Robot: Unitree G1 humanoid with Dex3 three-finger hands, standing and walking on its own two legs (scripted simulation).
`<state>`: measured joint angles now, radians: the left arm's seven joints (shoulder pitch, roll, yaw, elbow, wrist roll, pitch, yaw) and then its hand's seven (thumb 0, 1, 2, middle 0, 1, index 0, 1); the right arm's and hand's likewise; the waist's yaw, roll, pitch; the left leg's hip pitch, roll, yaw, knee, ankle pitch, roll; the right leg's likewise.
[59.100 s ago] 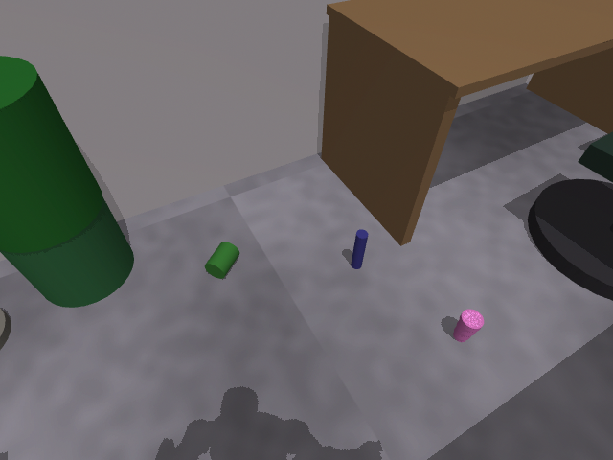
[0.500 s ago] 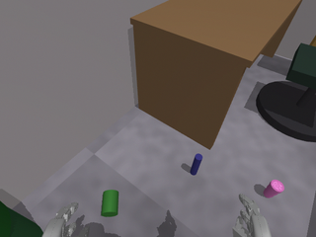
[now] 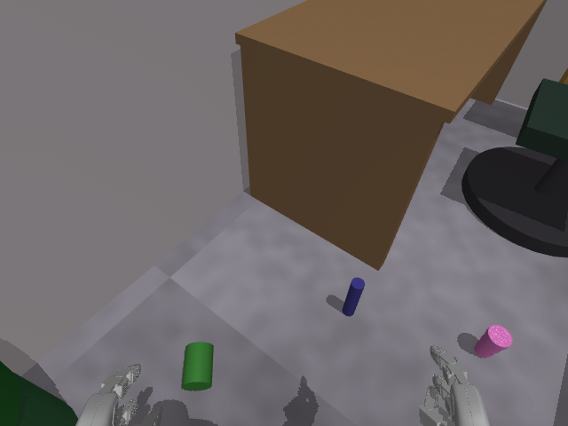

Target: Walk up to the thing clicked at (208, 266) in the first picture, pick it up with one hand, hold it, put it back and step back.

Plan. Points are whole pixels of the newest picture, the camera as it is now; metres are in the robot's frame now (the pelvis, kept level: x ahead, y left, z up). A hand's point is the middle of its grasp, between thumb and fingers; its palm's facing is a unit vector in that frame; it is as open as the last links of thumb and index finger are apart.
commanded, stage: home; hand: left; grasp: from above
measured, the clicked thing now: (198, 366) +0.44 +0.25 -0.67
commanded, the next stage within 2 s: stand in 0.62 s
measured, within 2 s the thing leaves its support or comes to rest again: neither
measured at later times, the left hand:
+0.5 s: hand out of the picture +0.16 +0.18 -0.05, palm faces +0.04 -0.98 -0.20, open 8.2 cm
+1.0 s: hand out of the picture +0.11 +0.24 -0.11, palm faces +0.02 -0.94 -0.34, open 7.4 cm
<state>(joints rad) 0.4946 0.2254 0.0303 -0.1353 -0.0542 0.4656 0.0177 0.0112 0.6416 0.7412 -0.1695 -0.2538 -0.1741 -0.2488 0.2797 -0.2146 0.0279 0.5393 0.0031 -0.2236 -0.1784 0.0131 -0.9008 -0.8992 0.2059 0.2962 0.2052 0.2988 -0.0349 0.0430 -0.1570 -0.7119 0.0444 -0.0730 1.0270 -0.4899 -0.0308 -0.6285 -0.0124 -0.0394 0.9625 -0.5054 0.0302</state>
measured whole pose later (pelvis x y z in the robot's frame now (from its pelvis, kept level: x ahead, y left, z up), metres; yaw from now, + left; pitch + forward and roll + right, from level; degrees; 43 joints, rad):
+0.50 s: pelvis +0.00 +0.00 +0.00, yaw +0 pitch +10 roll -3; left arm 0.50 0.23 0.03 -0.14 -0.06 0.47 0.02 0.01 0.77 0.82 -0.18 -0.28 -0.19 -0.27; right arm 0.28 -0.22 0.03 0.53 0.01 -0.22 -0.18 0.01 -0.90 -0.90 0.21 0.30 0.21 0.30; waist -0.04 0.05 -0.16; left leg -0.72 0.04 -0.08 1.03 -0.48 -0.03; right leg -0.64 -0.01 -0.04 0.97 -0.50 0.03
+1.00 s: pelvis -0.01 +0.01 +0.03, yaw +0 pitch +1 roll +0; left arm 0.22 0.30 0.05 0.71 0.04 0.07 0.03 0.01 0.90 0.89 -0.20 -0.30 -0.20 -0.29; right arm 0.19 -0.29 -0.04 0.86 -0.06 -0.03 -0.01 0.01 -0.90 -0.90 0.21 0.30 0.21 0.30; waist 0.02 -0.02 0.04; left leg -0.42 0.01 -0.02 0.80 -0.39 -0.01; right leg -0.38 -0.05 0.00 0.79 -0.43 0.04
